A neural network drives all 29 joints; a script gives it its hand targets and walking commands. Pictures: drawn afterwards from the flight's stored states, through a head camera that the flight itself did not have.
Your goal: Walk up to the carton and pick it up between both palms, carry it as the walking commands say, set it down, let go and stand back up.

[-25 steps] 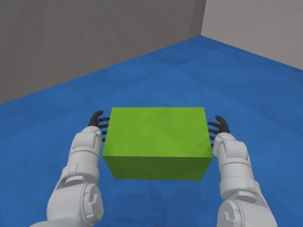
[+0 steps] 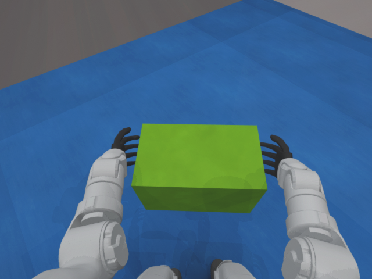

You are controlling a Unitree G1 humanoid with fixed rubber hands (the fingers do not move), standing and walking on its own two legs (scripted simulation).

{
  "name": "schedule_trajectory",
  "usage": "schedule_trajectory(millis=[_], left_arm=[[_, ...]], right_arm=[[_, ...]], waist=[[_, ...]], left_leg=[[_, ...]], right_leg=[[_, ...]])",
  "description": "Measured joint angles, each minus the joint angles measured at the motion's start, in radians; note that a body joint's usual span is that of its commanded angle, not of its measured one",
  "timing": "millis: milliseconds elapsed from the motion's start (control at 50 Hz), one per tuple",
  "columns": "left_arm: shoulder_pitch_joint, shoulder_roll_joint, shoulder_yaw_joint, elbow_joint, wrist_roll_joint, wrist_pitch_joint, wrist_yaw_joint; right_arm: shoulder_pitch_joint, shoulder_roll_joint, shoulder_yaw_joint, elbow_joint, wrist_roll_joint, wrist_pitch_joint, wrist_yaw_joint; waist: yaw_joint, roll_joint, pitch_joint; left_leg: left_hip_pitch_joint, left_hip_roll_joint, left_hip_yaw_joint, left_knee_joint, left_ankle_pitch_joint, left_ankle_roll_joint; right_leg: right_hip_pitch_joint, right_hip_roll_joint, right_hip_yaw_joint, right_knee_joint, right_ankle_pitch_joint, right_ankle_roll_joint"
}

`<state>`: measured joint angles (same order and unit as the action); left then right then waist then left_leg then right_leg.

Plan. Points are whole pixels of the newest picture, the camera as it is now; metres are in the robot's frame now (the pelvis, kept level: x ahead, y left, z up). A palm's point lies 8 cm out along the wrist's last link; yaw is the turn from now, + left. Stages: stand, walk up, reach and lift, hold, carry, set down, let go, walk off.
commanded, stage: set down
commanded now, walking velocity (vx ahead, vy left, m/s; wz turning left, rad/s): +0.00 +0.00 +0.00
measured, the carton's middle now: (198, 170) +0.38 +0.00 -0.05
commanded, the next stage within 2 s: none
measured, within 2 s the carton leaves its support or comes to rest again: neither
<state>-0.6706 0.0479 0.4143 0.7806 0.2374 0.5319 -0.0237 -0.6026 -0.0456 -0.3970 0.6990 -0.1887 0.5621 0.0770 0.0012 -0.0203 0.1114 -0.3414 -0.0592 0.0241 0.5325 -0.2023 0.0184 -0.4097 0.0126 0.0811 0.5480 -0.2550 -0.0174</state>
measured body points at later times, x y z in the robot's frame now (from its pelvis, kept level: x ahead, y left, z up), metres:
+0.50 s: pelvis +0.07 +0.00 -0.01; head +0.17 +0.00 +0.42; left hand +0.42 +0.20 -0.06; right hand +0.44 -0.18 -0.06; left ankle +0.11 +0.09 -0.73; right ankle +0.15 -0.13 -0.73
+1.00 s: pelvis +0.12 -0.01 -0.05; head +0.29 +0.00 +0.37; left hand +0.45 +0.20 -0.15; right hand +0.47 -0.18 -0.15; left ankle +0.11 +0.09 -0.73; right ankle +0.15 -0.13 -0.73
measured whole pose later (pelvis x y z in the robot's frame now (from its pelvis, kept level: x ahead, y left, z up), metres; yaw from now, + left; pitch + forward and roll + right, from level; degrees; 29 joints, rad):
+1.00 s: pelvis +0.12 -0.01 -0.05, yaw +1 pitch +34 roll -2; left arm -0.40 -0.05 0.40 0.59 0.23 0.20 0.01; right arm -0.43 0.04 -0.38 0.61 -0.20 0.18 0.03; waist 0.00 0.03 -0.22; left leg -1.10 -0.05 -0.05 0.88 -0.37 0.03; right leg -1.12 0.05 0.03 0.81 -0.27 0.00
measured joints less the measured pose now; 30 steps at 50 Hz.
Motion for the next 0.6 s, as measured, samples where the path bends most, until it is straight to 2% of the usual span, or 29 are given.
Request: schedule_trajectory(millis=[200,400,460,600], left_arm=[[0.012,-0.007,0.0,-0.008,0.0,-0.056,-0.005],[0.042,-0.013,0.0,-0.024,0.0,-0.117,-0.013],[0.074,-0.022,0.0,-0.05,0.0,-0.131,-0.015],[0.186,-0.051,0.0,-0.131,0.0,-0.179,-0.014]], right_arm=[[-0.001,-0.003,0.0,0.0,-0.004,-0.055,0.001],[-0.001,0.0,0.0,0.0,-0.015,-0.114,0.009],[0.007,0.004,0.0,0.0,-0.015,-0.132,0.014],[0.063,0.036,0.0,-0.001,-0.016,-0.213,0.008]], waist=[[0.0,0.021,0.061],[0.0,0.034,0.029],[0.0,0.032,0.002],[0.0,0.052,-0.116]], left_leg=[[-0.034,0.015,-0.015,0.051,0.0,0.009],[-0.152,0.023,-0.033,0.146,-0.035,0.02],[-0.198,0.017,-0.034,0.171,-0.061,0.021],[-0.339,0.014,-0.048,0.192,-0.101,0.021]], right_leg=[[-0.011,0.018,-0.012,0.0,0.046,0.0],[-0.111,0.031,-0.031,0.055,0.069,0.0],[-0.154,0.026,-0.03,0.069,0.104,0.0],[-0.299,0.025,-0.044,0.105,0.05,0.003]])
